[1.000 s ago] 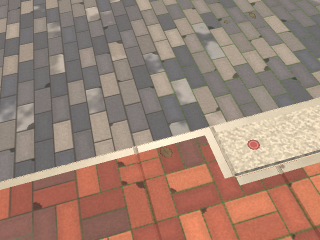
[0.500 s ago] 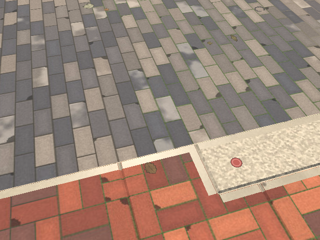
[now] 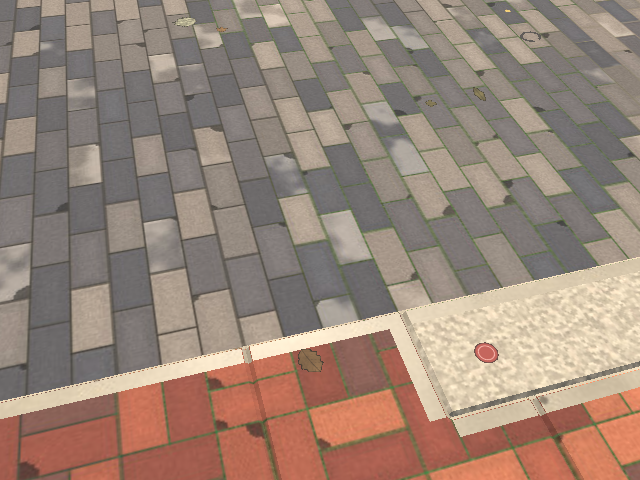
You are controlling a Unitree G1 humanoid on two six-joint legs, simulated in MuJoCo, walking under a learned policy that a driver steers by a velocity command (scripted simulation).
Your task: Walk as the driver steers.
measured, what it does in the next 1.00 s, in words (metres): walks ahead: right foot, then left foot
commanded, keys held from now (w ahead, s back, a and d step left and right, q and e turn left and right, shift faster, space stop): w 1.00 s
